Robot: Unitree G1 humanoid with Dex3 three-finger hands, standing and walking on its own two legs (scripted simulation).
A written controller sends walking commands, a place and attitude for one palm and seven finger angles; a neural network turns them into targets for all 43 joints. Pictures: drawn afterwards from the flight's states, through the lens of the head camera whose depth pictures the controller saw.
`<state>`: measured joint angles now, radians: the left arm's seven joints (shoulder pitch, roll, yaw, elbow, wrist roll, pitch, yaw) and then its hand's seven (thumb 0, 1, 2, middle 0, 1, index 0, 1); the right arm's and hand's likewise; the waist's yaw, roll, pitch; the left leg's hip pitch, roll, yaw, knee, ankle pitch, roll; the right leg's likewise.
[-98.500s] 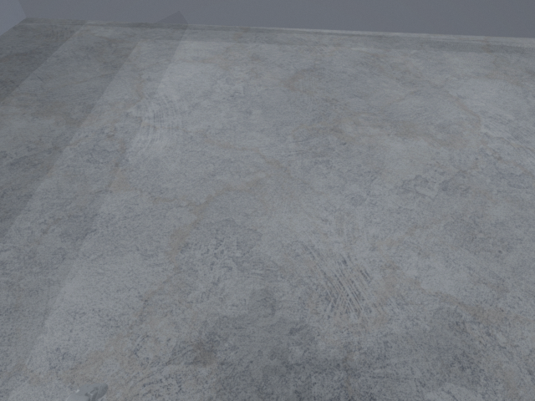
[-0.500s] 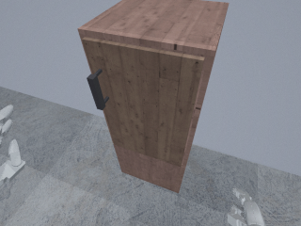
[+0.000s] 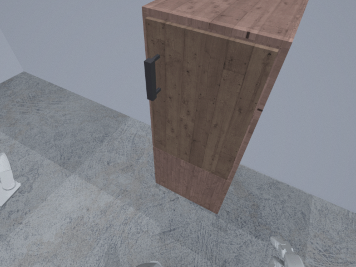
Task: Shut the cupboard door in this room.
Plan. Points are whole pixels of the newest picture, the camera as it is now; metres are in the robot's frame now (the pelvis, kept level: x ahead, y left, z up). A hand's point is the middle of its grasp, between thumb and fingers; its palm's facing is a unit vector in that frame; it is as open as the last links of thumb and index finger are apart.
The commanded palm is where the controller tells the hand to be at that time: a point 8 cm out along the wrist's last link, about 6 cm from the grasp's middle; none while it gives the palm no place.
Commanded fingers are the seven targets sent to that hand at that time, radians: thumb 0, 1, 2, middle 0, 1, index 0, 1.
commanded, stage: step back with the hand held close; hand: left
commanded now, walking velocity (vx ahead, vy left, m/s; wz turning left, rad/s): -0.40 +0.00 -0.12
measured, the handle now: (154, 77) +0.66 +0.13 +0.07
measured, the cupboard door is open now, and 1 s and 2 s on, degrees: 0 0 0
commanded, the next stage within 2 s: stop stepping back and stand still in 0.34 s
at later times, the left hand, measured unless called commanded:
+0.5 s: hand out of the picture +0.07 +0.31 +0.19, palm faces +0.41 -0.84 -0.36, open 7.4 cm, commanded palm +0.03 +0.34 +0.19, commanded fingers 0.00 0.90 0.90 -0.20 -0.30 -0.20 -0.30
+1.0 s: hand out of the picture -0.10 +0.41 +0.23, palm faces +0.43 -0.85 -0.31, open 7.4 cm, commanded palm -0.15 +0.44 +0.19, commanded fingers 0.00 0.90 0.90 -0.20 -0.30 -0.20 -0.30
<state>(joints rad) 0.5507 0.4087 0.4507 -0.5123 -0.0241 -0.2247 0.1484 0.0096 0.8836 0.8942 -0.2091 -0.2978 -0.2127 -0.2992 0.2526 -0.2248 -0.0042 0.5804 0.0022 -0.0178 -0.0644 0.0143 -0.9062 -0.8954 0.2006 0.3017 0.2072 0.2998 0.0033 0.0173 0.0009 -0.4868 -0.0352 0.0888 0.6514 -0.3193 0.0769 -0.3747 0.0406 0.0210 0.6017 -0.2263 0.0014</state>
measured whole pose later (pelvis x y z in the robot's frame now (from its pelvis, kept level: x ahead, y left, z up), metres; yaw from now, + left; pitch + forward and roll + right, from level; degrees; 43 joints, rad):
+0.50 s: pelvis -0.15 +0.06 -0.01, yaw -7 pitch +2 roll -5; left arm 0.46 0.45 0.46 -0.61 -0.07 -0.27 0.15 0.01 0.89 0.89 -0.21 -0.30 -0.21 -0.30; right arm 0.07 -0.17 0.01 0.64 -0.01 -0.12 -0.01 0.01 -0.91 -0.90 0.20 0.30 0.21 0.30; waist 0.09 -0.03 -0.02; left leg -0.71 0.06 0.15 0.72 -0.29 -0.08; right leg -0.09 0.04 -0.01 0.52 -0.47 -0.02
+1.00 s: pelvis -0.34 +0.17 -0.01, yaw -9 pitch +0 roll -3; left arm 0.36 0.49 0.50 -0.52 -0.02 -0.21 0.15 0.00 0.88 0.89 -0.22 -0.30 -0.22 -0.30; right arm 0.33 -0.22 -0.01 0.66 -0.01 -0.08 -0.08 0.02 -0.91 -0.90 0.20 0.30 0.21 0.30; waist -0.01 -0.05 -0.14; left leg -0.31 0.09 0.01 0.76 -0.62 0.04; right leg -0.54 0.01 -0.12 0.79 -0.49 -0.06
